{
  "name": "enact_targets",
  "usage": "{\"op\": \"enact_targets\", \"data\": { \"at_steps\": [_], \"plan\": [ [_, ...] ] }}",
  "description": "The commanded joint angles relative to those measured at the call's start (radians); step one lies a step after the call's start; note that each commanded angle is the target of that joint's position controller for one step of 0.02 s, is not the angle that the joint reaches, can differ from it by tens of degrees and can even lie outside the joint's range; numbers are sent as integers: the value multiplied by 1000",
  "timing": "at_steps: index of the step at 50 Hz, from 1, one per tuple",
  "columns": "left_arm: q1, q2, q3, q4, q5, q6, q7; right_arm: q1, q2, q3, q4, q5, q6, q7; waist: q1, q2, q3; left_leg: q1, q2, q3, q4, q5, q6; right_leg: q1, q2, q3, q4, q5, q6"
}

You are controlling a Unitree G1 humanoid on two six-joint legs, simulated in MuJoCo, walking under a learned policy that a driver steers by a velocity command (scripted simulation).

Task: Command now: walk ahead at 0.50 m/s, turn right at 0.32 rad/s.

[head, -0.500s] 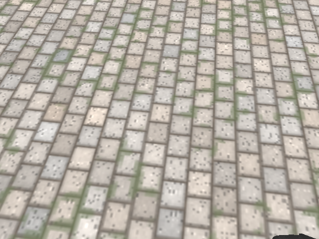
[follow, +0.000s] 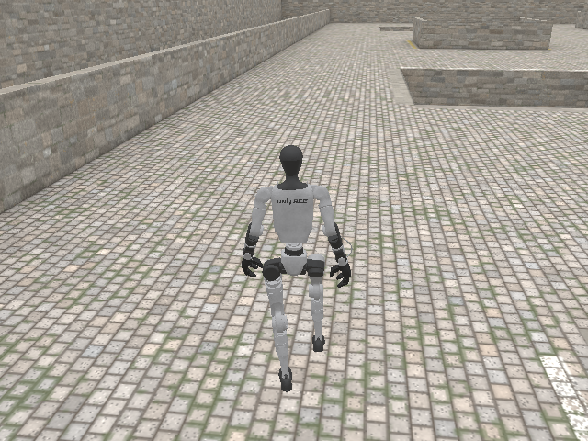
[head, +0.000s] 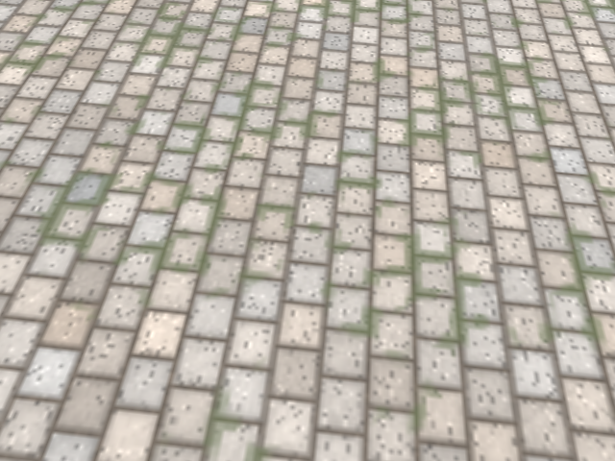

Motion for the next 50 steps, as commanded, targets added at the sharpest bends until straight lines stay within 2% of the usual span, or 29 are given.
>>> {"op": "enact_targets", "data": {
  "at_steps": [1, 3, 5, 6, 7, 8, 9, 10, 11, 12, 13, 15, 18, 20, 22, 26, 28, 30, 31, 32, 33, 34, 35, 36, 38, 41, 46, 48, 50],
  "plan": [
    [-150, 38, -3, -101, 6, -21, -8, 35, -105, -14, -15, -2, -16, -16, -32, 89, 82, -13, 298, -21, -26, 602, 4, -23, 19, -69, -106, 34, -20],
    [-173, 29, -10, -118, 7, -25, -11, 54, -115, -11, 8, -6, -12, -26, -31, 94, 78, 42, 310, 12, 30, 777, -11, 21, 48, -120, -182, -14, -49],
    [-117, 46, -5, -110, 6, -24, -5, 43, -148, -14, 18, -11, -10, -38, 5, 131, 24, 88, 321, 40, 165, 1116, -33, 127, 111, -173, -206, -112, -92],
    [-44, 61, 1, -90, 8, -24, -1, 32, -166, -19, 19, -15, -5, -45, 40, 152, -15, 98, 330, 49, 276, 1246, -39, 197, 141, -184, -210, -167, -116],
    [79, 88, 14, -55, 10, -29, 4, 14, -185, -24, 15, -20, 3, -47, 94, 159, -75, 71, 337, 54, 442, 1257, -40, 319, 160, -167, -238, -198, -144],
    [232, 121, 32, -11, 20, -38, 11, -23, -200, -28, -2, -15, 6, -45, 177, 135, -148, -51, 319, 77, 676, 1087, -42, 532, 149, -109, -325, -167, -185],
    [344, 216, 62, 6, 25, -35, 26, -34, -160, -16, -43, -11, -3, -38, 214, 3, -243, -274, 232, 108, 1022, 567, -47, 760, -70, 169, -342, -181, -266],
    [270, 280, 81, -8, 6, -23, 30, 5, -96, -10, -92, 4, -14, -14, 109, -224, -300, -711, 3, -20, 1344, -275, -91, 1005, -284, 730, -453, -68, -443],
    [221, 243, 80, -13, -28, -18, 26, -67, -138, -9, -98, -21, -23, -6, 125, -7, -226, -811, 96, -173, 1344, -182, -69, 941, -254, 647, -500, -124, -419],
    [163, 196, 68, -25, -25, -16, 29, -115, -137, -7, -121, -7, -36, 2, 101, 36, -113, -815, 138, -163, 1276, -98, -72, 799, -236, 535, -537, -119, -387],
    [127, 140, 54, -21, -18, -15, 30, -114, -135, -8, -120, -5, -38, 2, 54, 112, -24, -772, 173, -147, 1179, -67, -79, 662, -194, 449, -570, -43, -341],
    [91, 112, 43, -23, -20, -28, 35, -96, -112, 0, -122, -31, 1, 3, 6, 95, 6, -672, 204, -137, 1065, -63, -116, 515, -107, 323, -598, 67, -296],
    [122, 152, 52, -12, -23, -52, 32, -122, -88, 7, -147, -36, 37, 9, -1, 46, -6, -653, 207, -95, 930, -20, -154, 454, -49, 249, -613, 171, -284],
    [144, 163, 55, -9, -22, -52, 34, -201, -85, 9, -178, -29, 39, 8, 16, 31, 21, -667, 195, -71, 806, 54, -177, 446, -22, 213, -586, 372, -253],
    [168, 165, 57, -5, -27, -43, 36, -256, -75, 15, -197, -22, 37, 6, 43, 6, -8, -635, 164, -56, 687, 132, -181, 474, 17, 171, -516, 549, -195],
    [212, 169, 62, -7, -20, -15, 50, -336, -91, 19, -224, -4, 32, 0, 97, -40, -63, -602, 106, -64, 541, 197, -163, 576, 25, 214, -421, 566, -136],
    [192, 171, 65, -22, -9, -3, 58, -316, -114, 15, -221, -3, 24, -7, 86, -47, -66, -546, 88, -95, 454, 162, -146, 598, 15, 269, -357, 527, -119],
    [124, 185, 69, -49, -10, -8, 61, -199, -154, 3, -189, -6, 8, -19, 20, -48, -84, -391, 80, -117, 312, 191, -110, 577, 32, 316, -243, 488, -82],
    [94, 172, 65, -65, -24, -18, 55, -99, -182, -5, -170, -16, -10, -28, -35, -1, -128, -222, 153, -161, 231, 352, -79, 511, 79, 297, -94, 387, -52],
    [136, 93, 43, -107, -39, -29, 53, -2, -256, -17, -176, -25, -13, -42, -40, 163, -272, 14, 442, -381, 295, 751, -17, 381, 147, 188, 176, -112, -21],
    [302, 87, 46, -109, -52, -15, 63, -44, -288, -34, -188, -1, 14, -36, 42, 360, -412, 128, 640, -647, 295, 1005, 153, 227, 262, 80, 362, -711, -12],
    [305, 154, 53, -49, -7, 10, 70, -95, -196, -23, -208, 12, 33, -30, 51, 177, -352, 18, 586, -624, 284, 785, 164, 198, 172, 91, 445, -634, -13],
    [214, 160, 57, -53, 5, 21, 60, -143, -120, -1, -219, 12, 38, -31, 39, 109, -222, -108, 501, -488, 243, 640, 135, 192, 156, 83, 439, -560, -1],
    [172, 140, 55, -64, 5, 31, 51, -191, -95, 8, -221, 3, 46, -32, 52, 107, -161, -191, 439, -398, 199, 524, 104, 196, 135, 76, 407, -516, 14],
    [162, 109, 45, -68, 6, 56, 35, -205, -114, 3, -205, -7, 49, -36, 60, 192, -93, -317, 362, -271, 153, 503, 92, 248, 130, 54, 371, -459, 40],
    [164, 87, 32, -68, -3, 66, 34, -196, -121, -3, -184, -11, 42, -26, 74, 181, -121, -343, 352, -209, 152, 524, 104, 303, 139, 42, 255, -440, 44],
    [80, 67, 6, -79, -2, 77, 34, -184, -141, -14, -157, -12, 64, -12, 37, 232, -113, -376, 341, -209, 120, 171, 97, 410, 112, -15, -49, -422, 16],
    [84, 64, 0, -72, -2, 72, 36, -182, -157, -21, -146, -7, 81, -8, 45, 215, -97, -401, 335, -220, 134, 61, 82, 478, 116, -43, -194, -367, -1],
    [99, 69, -6, -60, 7, 54, 41, -152, -149, -20, -129, -1, 93, -10, 63, 147, -56, -498, 313, -210, 168, -19, 6, 601, 96, -8, -428, -243, -39]
  ]
}}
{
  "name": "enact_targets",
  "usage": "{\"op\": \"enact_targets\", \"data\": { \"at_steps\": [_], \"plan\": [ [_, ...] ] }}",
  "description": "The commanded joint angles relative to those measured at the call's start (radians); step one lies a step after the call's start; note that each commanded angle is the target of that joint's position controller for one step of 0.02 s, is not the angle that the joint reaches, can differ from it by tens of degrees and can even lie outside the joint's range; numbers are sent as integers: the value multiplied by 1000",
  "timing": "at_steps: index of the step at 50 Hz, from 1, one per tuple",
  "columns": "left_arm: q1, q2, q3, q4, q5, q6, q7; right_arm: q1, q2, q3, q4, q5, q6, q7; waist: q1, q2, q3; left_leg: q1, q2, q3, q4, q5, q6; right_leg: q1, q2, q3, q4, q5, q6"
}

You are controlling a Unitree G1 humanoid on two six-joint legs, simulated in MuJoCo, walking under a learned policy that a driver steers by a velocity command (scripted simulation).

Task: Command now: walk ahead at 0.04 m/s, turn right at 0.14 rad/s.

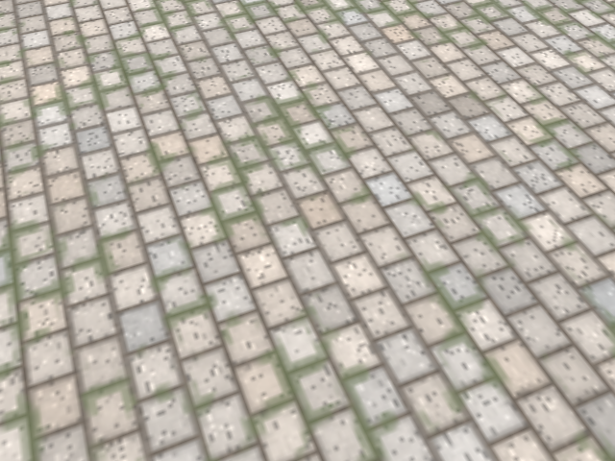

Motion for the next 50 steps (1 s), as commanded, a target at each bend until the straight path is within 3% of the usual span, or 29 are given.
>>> {"op": "enact_targets", "data": {
  "at_steps": [1, 2, 3, 4, 5, 7, 8, 9, 11, 14, 25, 36, 38, 40, 42, 43, 45, 47, 49, 50],
  "plan": [
    [93, 120, 15, -30, 23, -30, 13, 13, -95, -25, -49, 4, 2, 3, 41, -34, -49, -114, 128, -155, -49, -185, 24, 202, -149, 191, -340, 33, -61],
    [21, 183, 26, -48, 12, -37, 18, 15, -40, -11, -66, 21, 1, 1, 4, -218, -9, -78, -7, -40, 1, -250, -29, 18, -321, 392, -421, -2, -132],
    [-23, 125, 12, -45, 13, -48, 20, -10, -76, -19, -40, 13, 10, -2, 18, -153, 29, 72, 22, -94, 81, -228, -27, -118, -309, 350, -426, -29, -153],
    [-67, 92, -1, -41, 8, -57, 23, 2, -60, -19, -30, 16, 11, 3, -19, -138, 28, 128, 11, -95, 47, -162, -21, -139, -252, 285, -408, -32, -126],
    [-85, 84, -5, -31, 4, -63, 28, 20, -51, -17, -9, 12, 8, 5, -32, -131, 29, 152, 6, -86, 4, -91, -21, -114, -202, 223, -384, -6, -93],
    [-47, 85, -7, -7, -7, -77, 35, 37, -71, -18, 16, -3, -7, 3, -23, -121, -8, 195, 36, -104, -89, 45, -29, -21, -148, 164, -320, 153, -53],
    [-6, 75, -10, 5, -12, -83, 33, 37, -87, -19, 27, -2, -17, -1, -2, -96, -35, 227, 67, -136, -114, 81, -35, 2, -139, 166, -304, 196, -40],
    [42, 75, -8, 25, -18, -83, 30, 41, -103, -24, 46, 10, -21, 0, 22, -67, -35, 210, 72, -150, -106, 61, -32, 13, -120, 160, -318, 154, -34],
    [40, 79, -5, 52, -12, -78, 32, 51, -76, -19, 79, 15, -20, 4, 14, -25, 11, 162, 68, -148, -125, 34, -32, 43, -115, 146, -309, 130, -38],
    [47, 77, -2, 84, -12, -77, 34, 46, -63, -17, 115, 12, -17, -3, 16, 10, 14, 169, 70, -154, -141, 51, -30, 51, -111, 134, -299, 162, -43],
    [75, 53, -5, 206, -15, -82, 45, 51, -48, -15, 237, 12, -10, -17, 13, 12, 11, 214, 83, -163, -143, 70, -14, 64, -104, 112, -304, 207, -40],
    [127, 23, -16, 295, -15, -80, 52, 55, -21, -5, 312, 13, -4, -24, 15, 6, 33, 210, 82, -163, -142, 64, -9, 66, -101, 101, -305, 211, -35],
    [151, 37, -9, 309, -12, -75, 52, 61, -19, -7, 319, 11, -1, -23, 21, -12, 25, 194, 44, -135, -112, -128, 0, 58, -84, 107, -324, -25, -50],
    [169, 75, 11, 306, -9, -63, 48, 43, -25, -14, 304, 1, 6, -17, 35, -62, 87, 75, -13, -92, -17, -377, 20, 18, -106, 178, -358, -357, -101],
    [230, 93, 25, 319, -9, -61, 47, -9, 19, -7, 269, -11, -1, -4, 66, -132, 163, -73, -42, -25, 138, -340, 19, 40, -225, 340, -454, -513, -170],
    [240, 92, 30, 324, -8, -66, 47, -28, 30, -4, 251, -20, -11, 1, 72, -145, 184, -107, -11, -22, 211, -277, 22, 41, -285, 402, -482, -490, -204],
    [229, 89, 37, 319, 4, -81, 43, -43, 7, -13, 225, -14, -35, 10, 63, -117, 173, -165, 22, -44, 261, -298, 33, 94, -310, 406, -483, -362, -224],
    [203, 88, 43, 315, 0, -96, 38, -18, 7, -17, 214, -3, -57, 18, 35, -109, 158, -87, 23, -29, 158, -278, 45, 82, -281, 334, -439, -261, -208],
    [136, 75, 44, 296, -12, -103, 34, 139, 30, -23, 268, 10, -70, 17, -46, -72, 127, 225, -36, 23, -27, -161, 48, -80, -195, 212, -335, -197, -161],
    [115, 45, 37, 281, -7, -112, 32, 250, 4, -36, 304, 7, -76, 10, -86, 3, 100, 405, -6, -53, -89, -184, 50, -196, -138, 139, -197, -139, -132]
  ]
}}
Over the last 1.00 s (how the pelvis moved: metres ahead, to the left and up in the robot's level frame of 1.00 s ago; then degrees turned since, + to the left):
0.39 -0.04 -0.01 -29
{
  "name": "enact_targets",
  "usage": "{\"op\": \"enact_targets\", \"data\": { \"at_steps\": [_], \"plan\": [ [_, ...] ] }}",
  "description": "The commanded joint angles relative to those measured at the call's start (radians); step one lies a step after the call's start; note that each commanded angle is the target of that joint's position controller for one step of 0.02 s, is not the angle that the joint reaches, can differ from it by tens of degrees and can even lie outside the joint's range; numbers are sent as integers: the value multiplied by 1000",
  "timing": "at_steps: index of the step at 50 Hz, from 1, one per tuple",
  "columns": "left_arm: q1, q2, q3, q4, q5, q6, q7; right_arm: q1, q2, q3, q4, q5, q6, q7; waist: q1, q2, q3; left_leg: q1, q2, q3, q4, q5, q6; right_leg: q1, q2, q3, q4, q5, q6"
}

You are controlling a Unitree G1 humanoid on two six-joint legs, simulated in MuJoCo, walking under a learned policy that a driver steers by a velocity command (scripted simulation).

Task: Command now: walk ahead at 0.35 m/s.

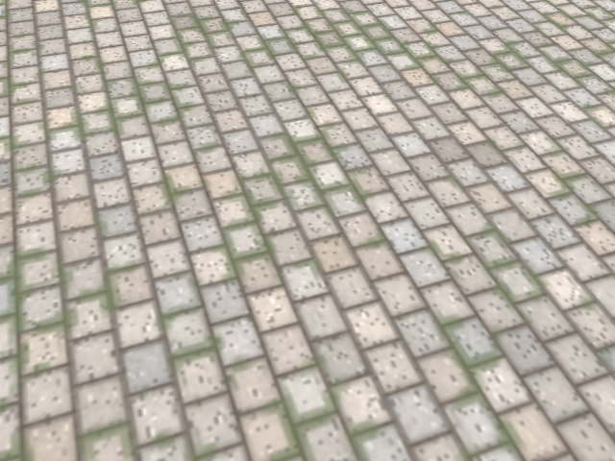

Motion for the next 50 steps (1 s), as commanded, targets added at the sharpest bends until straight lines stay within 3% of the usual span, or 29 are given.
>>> {"op": "enact_targets", "data": {
  "at_steps": [1, 2, 3, 4, 5, 7, 10, 15, 18, 20, 21, 22, 23, 24, 25, 26, 27, 28, 30, 32, 35, 40, 45, 48, 50],
  "plan": [
    [-133, 12, -8, -103, -4, -38, -13, 342, -153, -46, 55, -7, -30, -15, -172, 269, 76, 440, 251, -427, -335, -251, 60, -535, 2, -44, 300, -80, -65],
    [-156, 52, 4, -135, 15, -41, -21, 415, -209, -61, 87, 5, -17, -12, -163, 331, 91, 415, 392, -712, -434, -387, 142, -664, 49, -79, 515, -183, -61],
    [-186, 90, 13, -136, 33, -41, -29, 295, -148, -45, 53, 0, -12, -12, -98, 158, 169, 313, 378, -653, -421, -405, 144, -686, -29, -22, 634, -106, -72],
    [-186, 60, 8, -129, 26, -46, -41, 204, -124, -37, 14, 0, -20, -8, -61, 92, 187, 245, 336, -561, -420, -312, 128, -671, -62, -6, 652, -4, -72],
    [-169, 41, 5, -118, 17, -52, -49, 155, -109, -32, -5, 1, -28, -8, -33, 75, 174, 221, 292, -466, -432, -183, 107, -634, -85, -7, 633, 72, -61],
    [-165, 47, 10, -111, 23, -46, -58, 162, -73, -17, 1, 5, -46, -14, -18, 81, 140, 232, 233, -326, -429, 58, 87, -601, -94, -37, 607, 148, -36],
    [-227, 40, 11, -136, 20, -28, -58, 251, -63, -6, 36, 7, -56, -18, -24, 101, 122, 281, 207, -220, -393, 371, 90, -649, -83, -83, 582, 189, -11],
    [-457, 13, -7, -230, 7, -22, -58, 283, -63, 6, 43, 3, -59, -22, -58, 121, 163, 231, 173, -130, -396, 584, 94, -603, -47, -150, 312, 279, 4],
    [-506, 22, -10, -260, 0, -22, -54, 293, -83, 3, 51, 3, -61, -28, -58, 135, 167, 250, 195, -113, -388, 690, 95, -506, -22, -174, 179, 302, -30],
    [-454, 47, 0, -257, 0, -28, -45, 263, -99, -1, 50, 2, -65, -30, -17, 131, 134, 291, 212, -92, -306, 911, 85, -407, 8, -176, 139, 277, -72],
    [-376, 66, 10, -235, 0, -33, -38, 248, -113, -6, 48, 1, -65, -32, 19, 134, 89, 315, 215, -80, -211, 1045, 75, -323, 32, -176, 133, 247, -92],
    [-241, 88, 24, -192, -2, -41, -30, 234, -124, -10, 45, -1, -61, -33, 73, 128, 18, 324, 208, -68, -56, 1108, 64, -196, 55, -173, 104, 233, -112],
    [-81, 112, 40, -140, 5, -50, -21, 218, -130, -12, 40, 4, -57, -31, 142, 109, -60, 244, 180, -47, 148, 1005, 50, 6, 37, -150, 41, 258, -134],
    [73, 192, 63, -112, 31, -55, -12, 238, -89, -3, 15, 9, -55, -24, 175, 11, -173, 51, 127, -17, 450, 631, 42, 234, -186, 103, 19, 73, -179],
    [67, 247, 75, -120, 39, -48, -22, 354, 13, 7, 9, 36, -49, -9, 91, -190, -257, -286, -77, -26, 826, -190, 11, 411, -447, 645, -133, -9, -336],
    [-35, 205, 69, -128, 0, -42, -31, 252, -83, -17, -4, 13, -44, -10, 74, -41, -167, -373, -18, -139, 872, -113, 34, 303, -393, 658, -214, -132, -308],
    [-141, 142, 51, -148, -10, -46, -33, 148, -92, -23, -42, 7, -48, -6, 41, -13, -23, -399, 30, -128, 824, -4, 39, 148, -366, 489, -239, -104, -271],
    [-181, 88, 37, -147, -5, -58, -36, 105, -78, -23, -51, 4, -52, -4, 16, 39, 40, -359, 61, -124, 770, 53, 38, 30, -322, 382, -268, 39, -243],
    [-166, 26, 15, -119, -2, -74, -27, 128, -40, -21, -44, -17, -30, 4, -42, 20, 55, -256, 95, -120, 683, 76, 18, -95, -248, 224, -290, 213, -193],
    [-106, 38, 12, -94, -2, -89, -22, 123, -21, -21, -52, -20, -10, 12, -58, 6, 58, -247, 99, -99, 631, 79, -1, -114, -227, 157, -299, 330, -189],
    [-46, 78, 14, -80, -3, -94, -20, -4, -37, -24, -101, -21, 9, 19, -48, -3, 98, -352, 121, -64, 529, 165, -28, -103, -205, 94, -338, 359, -181],
    [50, 68, 2, -67, -6, -90, -20, -227, -35, -14, -179, -2, 5, 26, 8, -16, 123, -393, 100, -6, 251, 328, -53, -29, -165, 17, -336, 541, -136],
    [139, 74, -1, -36, 4, -86, -7, -356, -40, -7, -226, 3, -3, 24, 50, -35, 128, -401, 58, 28, 89, 333, -23, 145, -201, 3, -289, 682, -141],
    [112, 92, 4, -33, 13, -84, 1, -325, -59, -16, -232, 3, -16, 17, 10, -44, 109, -315, 19, 39, 26, 227, 24, 215, -229, -15, -188, 917, -140],
    [83, 113, 10, -34, 14, -81, 2, -133, -93, -36, -173, 1, -28, 2, -73, -51, 11, -89, -41, 57, -28, 175, 65, 213, -217, -35, 30, 1119, -119]
  ]
}}
Over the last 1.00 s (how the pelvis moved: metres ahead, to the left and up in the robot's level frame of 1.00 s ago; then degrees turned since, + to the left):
0.08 0.02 0.00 0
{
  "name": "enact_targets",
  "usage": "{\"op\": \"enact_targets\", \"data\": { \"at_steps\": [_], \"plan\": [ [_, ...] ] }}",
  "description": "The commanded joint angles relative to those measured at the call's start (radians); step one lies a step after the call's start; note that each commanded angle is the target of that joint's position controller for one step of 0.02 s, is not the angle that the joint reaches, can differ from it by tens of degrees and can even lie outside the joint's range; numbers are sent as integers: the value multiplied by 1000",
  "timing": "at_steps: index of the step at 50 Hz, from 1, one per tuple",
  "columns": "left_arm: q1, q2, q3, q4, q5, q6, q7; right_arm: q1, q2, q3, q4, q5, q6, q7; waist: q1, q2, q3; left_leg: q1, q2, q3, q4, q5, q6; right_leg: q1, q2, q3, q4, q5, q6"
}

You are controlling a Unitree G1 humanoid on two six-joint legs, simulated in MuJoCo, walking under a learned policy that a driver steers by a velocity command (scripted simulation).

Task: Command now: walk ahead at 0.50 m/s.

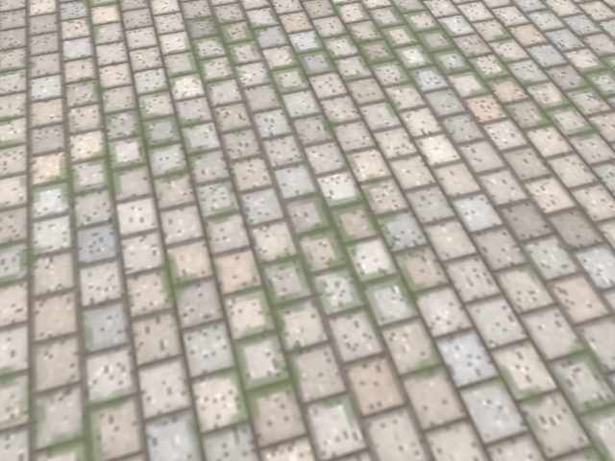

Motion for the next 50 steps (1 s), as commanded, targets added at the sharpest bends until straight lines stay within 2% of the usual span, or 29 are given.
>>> {"op": "enact_targets", "data": {
  "at_steps": [1, 2, 3, 4, 5, 6, 8, 10, 12, 15, 18, 23, 25, 26, 27, 28, 29, 30, 31, 32, 33, 34, 35, 36, 38, 39, 41, 46, 50],
  "plan": [
    [-5, 158, 27, -28, -6, -3, 5, 346, -144, -54, 62, -13, -29, -24, -205, -71, -150, 408, -31, -9, -95, -5, 74, -117, -243, 43, 445, 1024, -72],
    [8, 105, 12, -65, -31, -5, -5, 511, -236, -81, 90, -40, -33, -36, -240, 42, -282, 705, 212, -298, -105, -105, 147, -387, -171, -2, 765, 652, -43],
    [110, 58, 12, -64, -50, -1, -13, 514, -283, -94, 92, -35, -23, -23, -182, 200, -368, 861, 438, -755, -222, -89, 283, -681, 14, 16, 1087, -152, -19],
    [7, 138, 35, -72, -23, 6, -9, 422, -232, -84, 85, 1, -15, -15, -159, 46, -258, 752, 373, -704, -265, -189, 243, -761, -53, 130, 1127, -72, -37],
    [-79, 128, 36, -104, -17, 0, -14, 320, -172, -67, 69, 9, -17, -12, -128, 28, -116, 594, 340, -553, -304, -167, 205, -782, -94, 125, 1081, 26, -37],
    [-115, 110, 36, -110, -13, -2, -16, 274, -121, -53, 65, 5, -25, -10, -99, -3, -55, 485, 292, -456, -340, -85, 169, -749, -126, 120, 1023, 82, -35],
    [-89, 76, 35, -103, 9, 23, -27, 287, -63, -32, 94, 6, -38, -19, -48, 24, -29, 368, 219, -319, -374, 34, 118, -660, -155, 110, 941, 115, -13],
    [-99, 60, 35, -112, 14, 41, -37, 348, -83, -32, 120, 8, -53, -24, -35, 32, -28, 349, 201, -266, -386, 133, 117, -655, -157, 88, 901, 128, 6],
    [-174, 65, 36, -142, 15, 54, -43, 384, -118, -37, 131, 9, -58, -25, -36, 37, -3, 346, 188, -227, -412, 147, 118, -716, -173, 68, 845, 182, 25],
    [-323, 79, 34, -197, 8, 58, -47, 436, -116, -30, 139, 8, -56, -24, -66, 42, 32, 375, 165, -187, -436, 194, 107, -794, -187, 40, 700, 290, 47],
    [-439, 67, 23, -236, -3, 54, -49, 488, -116, -26, 148, 8, -56, -24, -97, 50, 38, 414, 148, -148, -431, 274, 89, -771, -165, 7, 525, 371, 51],
    [-554, 81, 19, -282, -7, 45, -46, 564, -127, -27, 177, -1, -50, -36, -130, 61, 50, 580, 196, -143, -385, 373, 97, -777, -132, -13, 378, 355, 14],
    [-541, 94, 25, -289, -6, 36, -44, 550, -139, -31, 180, -7, -47, -42, -108, 62, 45, 627, 216, -133, -327, 496, 89, -733, -112, -17, 335, 286, -16],
    [-495, 102, 31, -277, -6, 31, -39, 531, -147, -33, 178, -8, -46, -45, -81, 68, 21, 630, 216, -119, -265, 628, 77, -656, -86, -28, 313, 245, -34],
    [-398, 117, 40, -247, -5, 25, -33, 518, -157, -37, 178, -9, -44, -46, -40, 71, -28, 627, 207, -107, -155, 743, 65, -538, -52, -39, 288, 220, -54],
    [-230, 137, 54, -189, 2, 15, -24, 498, -158, -36, 174, -4, -40, -43, 31, 42, -112, 573, 171, -74, 31, 735, 45, -338, -32, -49, 224, 265, -79],
    [-51, 204, 76, -148, 27, 6, -13, 492, -133, -27, 146, 7, -41, -39, 91, -19, -228, 372, 128, -47, 300, 454, 27, -69, -196, 129, 218, 209, -129],
    [24, 311, 102, -139, 39, 10, -15, 614, -29, -9, 127, 50, -40, -26, 45, -253, -363, 2, -65, 1, 708, -276, -22, 215, -505, 638, 124, 146, -286],
    [-55, 265, 95, -148, -2, 28, -22, 549, -130, -36, 134, 22, -37, -27, 31, -117, -330, -98, -54, -145, 803, -380, -6, 140, -475, 734, 34, 77, -275],
    [-177, 212, 78, -167, -13, 28, -25, 452, -132, -41, 100, 14, -39, -25, -11, -79, -164, -147, 3, -151, 787, -291, -1, -9, -442, 556, 20, 75, -239],
    [-229, 151, 62, -172, -10, 20, -29, 401, -118, -38, 89, 11, -43, -22, -31, -30, -92, -120, 37, -151, 729, -224, -1, -133, -397, 452, -17, 169, -208],
    [-240, 120, 52, -161, -9, 12, -27, 392, -103, -40, 91, 0, -36, -20, -61, -34, -51, -76, 61, -149, 672, -196, -6, -217, -351, 365, -38, 246, -170],
    [-235, 88, 42, -144, -13, 6, -22, 413, -82, -37, 94, -13, -21, -14, -91, -53, -40, -21, 76, -146, 625, -181, -17, -280, -312, 295, -57, 295, -142],
    [-211, 85, 39, -133, -10, -3, -19, 434, -62, -35, 104, -15, -7, -8, -101, -59, -45, 8, 72, -143, 608, -175, -24, -298, -305, 252, -66, 334, -133],
    [-163, 114, 43, -114, -12, -18, -15, 415, -56, -37, 96, -15, 13, -1, -111, -58, -30, -17, 71, -138, 581, -146, -34, -308, -298, 189, -89, 389, -127],
    [-148, 129, 46, -111, -11, -22, -14, 377, -60, -37, 82, -14, 20, 2, -109, -60, -15, -53, 78, -138, 559, -111, -38, -308, -296, 162, -106, 380, -121],
    [-115, 131, 44, -106, -9, -25, -13, 289, -70, -38, 51, -11, 27, 6, -93, -61, 14, -128, 86, -139, 501, -33, -46, -289, -290, 116, -131, 381, -104],
    [-64, 124, 34, -100, -11, -27, -6, 118, -56, -23, -13, -2, 20, 16, -57, -65, 41, -145, 69, -77, 254, 122, -50, -229, -267, -11, -133, 518, -62],
    [11, 135, 34, -74, -8, -21, 9, 8, -52, -13, -64, -5, 16, 21, -23, -65, 57, -144, 46, 1, 115, 104, -18, -97, -300, -74, -86, 671, -57]
  ]
}}
Over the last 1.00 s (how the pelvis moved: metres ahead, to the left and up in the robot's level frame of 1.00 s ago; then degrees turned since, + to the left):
0.53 0.01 -0.01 0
